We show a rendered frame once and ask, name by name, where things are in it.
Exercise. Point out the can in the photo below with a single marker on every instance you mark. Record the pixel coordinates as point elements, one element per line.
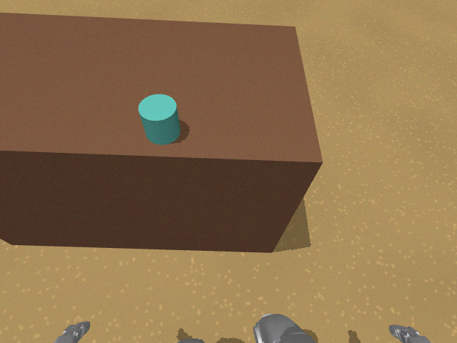
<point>160,119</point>

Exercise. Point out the right robot hand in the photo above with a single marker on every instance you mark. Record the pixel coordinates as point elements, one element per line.
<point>407,334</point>

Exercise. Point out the left robot hand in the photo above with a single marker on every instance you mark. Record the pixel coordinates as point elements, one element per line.
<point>73,333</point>

